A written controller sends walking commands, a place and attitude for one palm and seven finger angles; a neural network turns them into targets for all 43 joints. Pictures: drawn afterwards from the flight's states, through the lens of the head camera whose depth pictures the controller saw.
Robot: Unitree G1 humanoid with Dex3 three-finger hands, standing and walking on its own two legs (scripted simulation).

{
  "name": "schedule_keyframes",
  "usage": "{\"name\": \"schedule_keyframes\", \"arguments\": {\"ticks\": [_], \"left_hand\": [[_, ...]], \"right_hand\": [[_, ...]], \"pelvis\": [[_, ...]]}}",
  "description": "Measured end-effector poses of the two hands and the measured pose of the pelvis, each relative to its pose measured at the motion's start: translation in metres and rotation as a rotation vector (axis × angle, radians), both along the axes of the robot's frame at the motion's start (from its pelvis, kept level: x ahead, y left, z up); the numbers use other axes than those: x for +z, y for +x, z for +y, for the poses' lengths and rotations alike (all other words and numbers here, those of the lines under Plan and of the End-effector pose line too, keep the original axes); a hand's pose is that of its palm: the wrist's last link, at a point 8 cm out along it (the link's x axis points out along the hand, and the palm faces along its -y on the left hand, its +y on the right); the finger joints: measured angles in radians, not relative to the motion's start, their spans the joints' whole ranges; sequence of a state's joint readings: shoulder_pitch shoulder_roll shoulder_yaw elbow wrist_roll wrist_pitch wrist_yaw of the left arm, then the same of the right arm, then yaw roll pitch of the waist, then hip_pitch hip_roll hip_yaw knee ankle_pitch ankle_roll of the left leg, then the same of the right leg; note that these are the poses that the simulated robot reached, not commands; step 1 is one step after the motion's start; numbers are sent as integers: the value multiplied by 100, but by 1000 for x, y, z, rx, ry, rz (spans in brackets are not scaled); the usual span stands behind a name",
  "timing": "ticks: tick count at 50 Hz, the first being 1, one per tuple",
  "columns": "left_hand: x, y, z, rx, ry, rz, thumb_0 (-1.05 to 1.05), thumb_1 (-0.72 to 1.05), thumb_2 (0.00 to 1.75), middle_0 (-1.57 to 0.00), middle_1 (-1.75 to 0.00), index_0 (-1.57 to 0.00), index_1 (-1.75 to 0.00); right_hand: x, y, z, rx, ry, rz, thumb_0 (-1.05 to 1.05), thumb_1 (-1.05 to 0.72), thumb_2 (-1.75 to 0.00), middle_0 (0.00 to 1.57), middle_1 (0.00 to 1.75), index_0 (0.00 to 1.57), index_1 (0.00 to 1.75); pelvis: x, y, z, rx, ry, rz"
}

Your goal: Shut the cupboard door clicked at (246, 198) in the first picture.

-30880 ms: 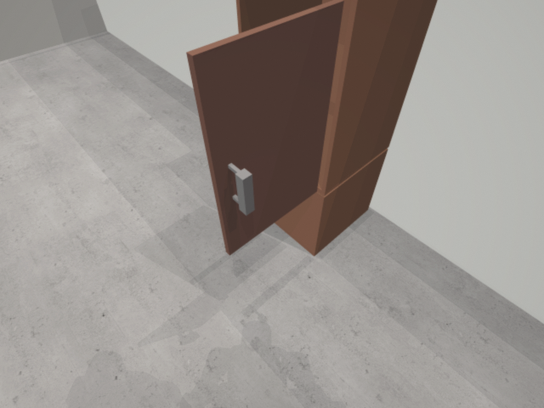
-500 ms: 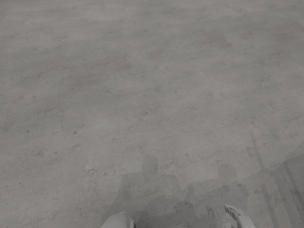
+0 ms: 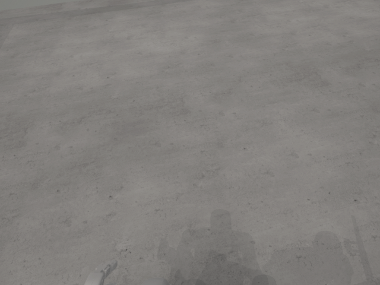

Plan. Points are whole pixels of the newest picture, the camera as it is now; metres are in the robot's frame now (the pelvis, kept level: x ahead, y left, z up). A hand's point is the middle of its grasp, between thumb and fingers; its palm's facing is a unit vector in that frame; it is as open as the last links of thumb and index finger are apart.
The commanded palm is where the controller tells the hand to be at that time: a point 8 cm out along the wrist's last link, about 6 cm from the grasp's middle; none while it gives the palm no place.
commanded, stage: turn to face it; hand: left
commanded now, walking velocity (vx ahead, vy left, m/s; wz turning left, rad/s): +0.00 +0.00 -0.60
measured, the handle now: out of the picture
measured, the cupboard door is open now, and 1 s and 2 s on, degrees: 70 70 70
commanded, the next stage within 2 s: none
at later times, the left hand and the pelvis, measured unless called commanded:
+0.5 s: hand (124, 271) +0.18 +0.18 -0.17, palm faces -0.20 -0.96 -0.20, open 7.4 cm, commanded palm none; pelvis +0.07 +0.00 +0.00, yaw -17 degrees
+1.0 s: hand (155, 222) +0.30 +0.12 -0.18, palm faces -0.52 -0.83 -0.20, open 7.4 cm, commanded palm none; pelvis +0.11 +0.00 -0.01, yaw -33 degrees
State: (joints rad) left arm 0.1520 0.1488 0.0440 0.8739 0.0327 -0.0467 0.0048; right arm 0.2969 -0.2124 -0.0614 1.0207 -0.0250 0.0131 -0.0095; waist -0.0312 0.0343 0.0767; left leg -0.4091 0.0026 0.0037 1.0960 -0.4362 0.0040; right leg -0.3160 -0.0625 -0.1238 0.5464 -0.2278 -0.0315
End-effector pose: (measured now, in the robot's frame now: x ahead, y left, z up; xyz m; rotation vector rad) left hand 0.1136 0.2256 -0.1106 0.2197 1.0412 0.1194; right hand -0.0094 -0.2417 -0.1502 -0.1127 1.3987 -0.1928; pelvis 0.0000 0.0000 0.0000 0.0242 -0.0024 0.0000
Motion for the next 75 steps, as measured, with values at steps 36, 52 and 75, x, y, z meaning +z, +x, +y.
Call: {"name": "schedule_keyframes", "arguments": {"ticks": [36,52,75], "left_hand": [[-11,153,-42,-350,79,98,0,91,90,-20,-29,-20,-30],[-31,216,-63,-537,-3,166,0,91,90,-20,-30,-20,-30],[-11,241,-163,-836,83,134,0,91,90,-20,-30,-20,-30]], "right_hand": [[8,38,-54,-343,-127,-96,1,-91,-90,20,30,20,30],[38,38,-3,-460,-178,-144,1,-91,-90,20,30,20,30],[20,-38,-15,-796,-154,-112,1,-91,-90,20,30,20,30]], "pelvis": [[-8,76,-21,-414,-28,14],[-1,110,1,-600,-39,40],[1,108,-31,-882,-9,32]]}}
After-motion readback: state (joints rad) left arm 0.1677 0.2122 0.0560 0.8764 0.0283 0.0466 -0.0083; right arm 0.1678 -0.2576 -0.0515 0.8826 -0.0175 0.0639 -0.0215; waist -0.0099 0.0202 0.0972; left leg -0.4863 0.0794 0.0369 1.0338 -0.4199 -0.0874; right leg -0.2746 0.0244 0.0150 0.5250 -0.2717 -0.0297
